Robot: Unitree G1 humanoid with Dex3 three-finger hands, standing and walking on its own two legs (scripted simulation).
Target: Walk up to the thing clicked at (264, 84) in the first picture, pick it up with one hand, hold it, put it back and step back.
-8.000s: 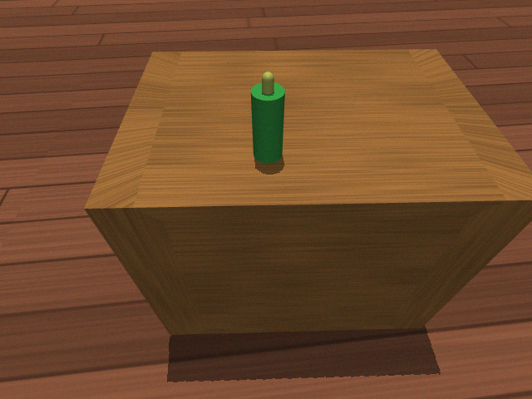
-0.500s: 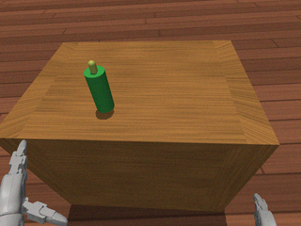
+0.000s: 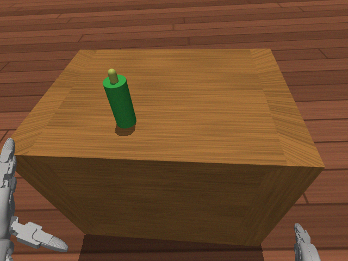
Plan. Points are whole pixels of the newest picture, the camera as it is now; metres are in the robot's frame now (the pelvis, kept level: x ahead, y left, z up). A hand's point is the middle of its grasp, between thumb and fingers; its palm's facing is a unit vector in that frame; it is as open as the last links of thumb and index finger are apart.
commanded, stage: rise first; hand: left
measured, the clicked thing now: (119, 98) +0.54 +0.21 +0.07
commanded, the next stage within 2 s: go down in 0.34 s
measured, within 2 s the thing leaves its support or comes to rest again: neither
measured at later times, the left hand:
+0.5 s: hand (30, 192) +0.19 +0.26 +0.15, palm faces +0.39 -0.80 -0.46, open 17.7 cm
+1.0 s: hand (28, 142) +0.30 +0.32 +0.16, palm faces +0.25 -0.94 -0.23, open 17.4 cm
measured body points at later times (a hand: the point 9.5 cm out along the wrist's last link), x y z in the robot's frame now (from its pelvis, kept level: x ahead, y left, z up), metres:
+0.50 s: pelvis +0.00 +0.00 +0.00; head -0.01 -0.02 +0.45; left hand +0.17 +0.30 +0.17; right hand +0.16 -0.27 -0.09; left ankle +0.00 +0.14 -0.74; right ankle -0.01 -0.13 -0.74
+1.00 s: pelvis +0.00 +0.00 -0.01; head +0.00 +0.00 +0.44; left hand +0.28 +0.37 +0.17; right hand +0.17 -0.25 -0.09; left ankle +0.00 +0.14 -0.74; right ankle -0.01 -0.13 -0.74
